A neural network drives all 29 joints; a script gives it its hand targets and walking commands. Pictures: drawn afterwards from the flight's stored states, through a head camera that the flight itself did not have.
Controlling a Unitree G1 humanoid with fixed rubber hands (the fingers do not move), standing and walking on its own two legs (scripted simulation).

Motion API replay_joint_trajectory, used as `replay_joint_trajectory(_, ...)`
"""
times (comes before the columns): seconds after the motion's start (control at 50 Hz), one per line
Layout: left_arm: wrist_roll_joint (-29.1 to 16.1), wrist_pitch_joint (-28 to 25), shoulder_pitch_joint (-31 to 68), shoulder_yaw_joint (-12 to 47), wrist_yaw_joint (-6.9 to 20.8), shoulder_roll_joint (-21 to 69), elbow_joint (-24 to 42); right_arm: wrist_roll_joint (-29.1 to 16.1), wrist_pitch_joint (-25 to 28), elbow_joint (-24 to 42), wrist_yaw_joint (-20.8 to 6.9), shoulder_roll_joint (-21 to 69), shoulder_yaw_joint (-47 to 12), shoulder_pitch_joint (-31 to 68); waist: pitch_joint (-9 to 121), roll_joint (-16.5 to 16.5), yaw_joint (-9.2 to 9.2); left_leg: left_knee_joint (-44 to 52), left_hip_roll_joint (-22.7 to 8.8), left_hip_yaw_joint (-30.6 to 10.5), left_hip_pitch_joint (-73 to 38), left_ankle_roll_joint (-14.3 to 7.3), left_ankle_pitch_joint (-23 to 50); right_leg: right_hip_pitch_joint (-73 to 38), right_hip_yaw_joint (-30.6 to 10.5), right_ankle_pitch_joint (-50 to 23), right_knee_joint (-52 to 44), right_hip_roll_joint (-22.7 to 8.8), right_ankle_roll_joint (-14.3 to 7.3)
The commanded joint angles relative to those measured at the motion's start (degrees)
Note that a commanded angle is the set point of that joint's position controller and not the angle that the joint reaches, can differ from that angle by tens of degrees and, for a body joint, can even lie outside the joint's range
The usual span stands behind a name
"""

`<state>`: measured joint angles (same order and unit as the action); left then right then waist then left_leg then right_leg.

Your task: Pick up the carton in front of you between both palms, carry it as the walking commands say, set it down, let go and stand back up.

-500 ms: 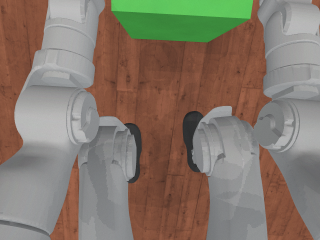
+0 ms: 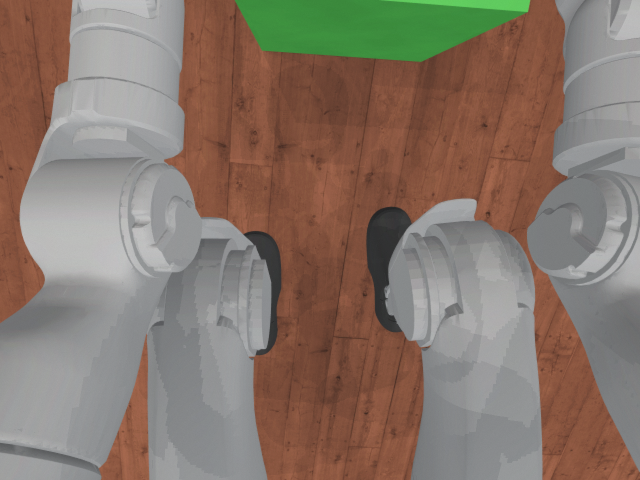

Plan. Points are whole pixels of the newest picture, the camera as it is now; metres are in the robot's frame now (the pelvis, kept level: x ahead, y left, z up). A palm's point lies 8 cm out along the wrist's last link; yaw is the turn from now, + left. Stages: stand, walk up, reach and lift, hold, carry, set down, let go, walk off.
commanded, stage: set down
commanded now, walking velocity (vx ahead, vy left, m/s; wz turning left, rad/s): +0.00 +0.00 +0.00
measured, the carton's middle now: out of the picture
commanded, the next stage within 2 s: let go in 1.52 s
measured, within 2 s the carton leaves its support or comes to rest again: neither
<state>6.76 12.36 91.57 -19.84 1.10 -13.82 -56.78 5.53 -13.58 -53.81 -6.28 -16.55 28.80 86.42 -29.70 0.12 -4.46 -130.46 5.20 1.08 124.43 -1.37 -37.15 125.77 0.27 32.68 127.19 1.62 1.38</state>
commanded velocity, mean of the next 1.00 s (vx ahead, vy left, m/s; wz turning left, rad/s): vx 0.00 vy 0.00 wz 0.00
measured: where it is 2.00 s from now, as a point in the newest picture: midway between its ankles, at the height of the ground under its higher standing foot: (325, 301)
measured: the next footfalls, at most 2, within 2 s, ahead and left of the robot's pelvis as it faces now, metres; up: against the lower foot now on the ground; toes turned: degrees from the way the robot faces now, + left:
none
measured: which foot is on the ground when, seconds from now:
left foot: down 0.00-1.00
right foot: down 0.00-1.00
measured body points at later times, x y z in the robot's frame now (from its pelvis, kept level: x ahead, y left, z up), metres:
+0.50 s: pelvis +0.01 -0.01 +0.00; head +0.39 -0.02 +0.22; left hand +0.61 +0.14 -0.18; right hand +0.56 -0.25 -0.18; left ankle +0.10 +0.10 -0.33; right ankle +0.12 -0.12 -0.33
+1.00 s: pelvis +0.01 -0.01 +0.10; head +0.36 -0.02 +0.38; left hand +0.62 +0.13 -0.01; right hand +0.57 -0.25 -0.01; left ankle +0.10 +0.10 -0.33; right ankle +0.12 -0.12 -0.33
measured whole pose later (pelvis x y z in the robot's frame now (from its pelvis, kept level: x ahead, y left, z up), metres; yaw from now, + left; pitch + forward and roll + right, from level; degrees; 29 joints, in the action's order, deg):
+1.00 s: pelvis +0.01 -0.01 +0.10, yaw +0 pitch +45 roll +0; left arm -3.5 12.3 86.1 -9.6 -4.1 -22.4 -61.5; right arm -4.3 -11.0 -55.7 4.5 -18.1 18.6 79.9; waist -6.1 1.3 -5.1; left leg -107.8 4.5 -0.5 119.9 0.1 -32.8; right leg 122.0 -0.3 28.5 105.5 2.3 0.3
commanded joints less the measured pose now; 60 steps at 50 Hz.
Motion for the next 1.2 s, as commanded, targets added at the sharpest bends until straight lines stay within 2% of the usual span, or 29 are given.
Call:
replay_joint_trajectory(0.0,-0.8,4.1,11.7,12.7,8.9,37.4,-8.2,-1.0,-3.0,-6.4,-9.2,39.3,-14.0,16.3,37.9,4.7,-0.15,13.5,2.0,-1.7,-20.7,-0.6,4.8,-17.6,0.9,-3.2,-8.2,3.3,-2.2)
replay_joint_trajectory(0.08,-1.0,3.4,12.1,13.0,8.5,35.6,-7.3,-0.7,-2.1,-6.2,-9.0,36.8,-13.3,15.5,36.9,4.5,-0.95,13.1,2.0,-1.6,-22.0,-0.4,5.8,-19.3,0.9,-4.3,-7.6,3.0,-1.9)
replay_joint_trajectory(0.14,-1.4,2.1,12.6,13.5,7.3,32.3,-6.9,-1.0,-0.7,-6.0,-7.8,33.4,-12.2,15.4,38.3,4.3,-1.12,12.9,1.7,-1.5,-23.3,0.4,7.0,-21.0,1.2,-5.9,-7.1,2.5,-1.3)
replay_joint_trajectory(0.16,-1.4,1.4,11.4,12.4,6.1,27.2,-7.2,-0.7,0.3,-5.7,-6.3,28.3,-10.3,13.8,38.7,4.2,-1.51,12.8,1.4,-1.3,-23.6,1.0,7.2,-21.9,1.5,-6.4,-7.1,2.1,-0.9)
replay_joint_trajectory(0.2,-1.4,-0.8,9.9,10.0,2.5,11.4,-5.3,-0.3,2.8,-5.5,-2.0,13.6,-6.6,11.0,41.9,4.2,-1.99,12.5,0.6,-1.4,-26.8,1.9,9.9,-24.0,2.0,-9.0,-7.0,1.4,0.0)
replay_joint_trajectory(0.24,-2.7,-3.9,10.1,7.4,-3.2,-10.0,-1.3,-0.7,6.6,-5.2,4.3,-7.3,-3.0,8.8,48.5,4.0,-1.99,11.9,0.0,-1.2,-29.8,2.9,14.4,-26.4,2.4,-13.0,-7.2,0.8,0.7)
replay_joint_trajectory(0.28,-7.6,-5.6,16.2,10.7,-6.3,-15.9,0.3,-5.1,9.2,-3.1,8.9,-13.2,-5.5,14.4,59.3,3.7,-2.96,9.8,-0.5,-2.5,-31.9,2.8,21.4,-29.6,2.0,-20.1,-5.9,0.6,1.1)
replay_joint_trajectory(0.32,-12.7,-6.5,19.1,14.9,-7.3,-16.6,-0.4,-9.9,10.7,-4.2,10.5,-15.4,-8.5,16.7,66.5,5.5,-4.34,8.1,-1.3,-3.4,-33.9,2.8,25.8,-29.5,1.4,-24.4,-4.9,-0.1,0.7)
replay_joint_trajectory(0.4,-19.0,-6.9,18.9,20.8,-6.4,-13.9,-1.5,-15.0,11.2,-6.1,10.8,-14.0,-13.7,15.9,72.8,6.1,-5.87,8.0,-1.8,-2.8,-30.1,2.9,26.7,-33.5,0.2,-29.4,-5.0,-0.5,-0.8)
replay_joint_trajectory(0.48,-20.6,-6.4,16.5,21.1,-5.7,-15.4,-2.2,-16.7,10.3,-5.5,10.7,-13.3,-15.2,13.0,78.9,4.9,-5.52,9.0,-1.7,-1.4,-27.8,2.8,24.7,-39.8,0.2,-31.5,-6.1,-0.5,-0.9)
replay_joint_trajectory(0.58,-18.1,-5.0,15.8,17.6,-6.9,-18.0,2.8,-17.2,8.5,2.2,11.9,-13.5,-15.7,13.6,91.5,3.5,-3.28,12.6,-0.7,0.8,-28.7,2.3,21.7,-50.2,0.7,-32.6,-9.1,0.4,-0.9)
replay_joint_trajectory(0.64,-16.2,-2.8,16.5,15.3,-7.8,-19.0,5.8,-16.9,5.7,6.6,12.8,-13.2,-15.6,14.1,95.1,2.9,-2.57,16.6,0.0,1.7,-30.9,1.5,19.6,-52.1,1.6,-29.7,-13.0,1.2,-0.8)
replay_joint_trajectory(0.72,-13.5,-1.0,13.8,12.6,-7.2,-17.0,1.6,-14.3,3.4,3.7,12.6,-10.4,-13.9,11.5,85.5,2.1,-1.97,21.9,-0.2,1.4,-26.9,1.1,14.7,-45.1,1.6,-22.5,-18.6,1.2,-0.4)
replay_joint_trajectory(0.78,-11.7,-1.3,11.9,10.8,-6.2,-15.4,-0.8,-11.9,3.8,2.1,11.9,-8.8,-12.2,10.0,81.4,2.0,-1.93,24.9,-0.3,0.8,-24.8,1.3,14.1,-41.1,1.6,-21.0,-21.5,1.1,0.0)
replay_joint_trajectory(0.88,-10.0,-1.5,10.8,9.6,-5.3,-14.4,-1.1,-9.6,4.0,2.2,11.0,-8.8,-9.9,8.2,83.1,3.1,-2.57,29.9,-0.2,0.5,-27.4,1.9,15.1,-40.0,2.3,-21.3,-26.1,1.3,0.3)
replay_joint_trajectory(1.0,-10.3,-0.3,10.7,10.1,-5.2,-14.5,4.2,-10.0,2.9,6.9,10.5,-10.4,-9.5,6.5,92.5,5.2,-3.23,35.5,0.2,0.6,-37.2,2.4,20.1,-44.7,3.0,-25.4,-32.1,1.8,0.2)
replay_joint_trajectory(1.1,-10.6,1.2,9.5,10.1,-5.1,-15.0,9.0,-11.1,1.3,11.6,9.9,-11.1,-10.1,4.4,99.4,5.6,-2.92,40.2,0.6,0.7,-44.8,2.6,25.6,-50.8,2.9,-30.6,-37.1,2.2,0.2)
replay_joint_trajectory(1.18,-10.2,1.8,7.0,9.3,-4.6,-14.8,10.1,-11.2,0.6,13.0,9.3,-10.5,-10.1,2.1,99.6,5.0,-2.50,44.6,0.7,0.5,-47.2,2.6,27.9,-54.2,2.4,-33.2,-41.4,2.3,0.3)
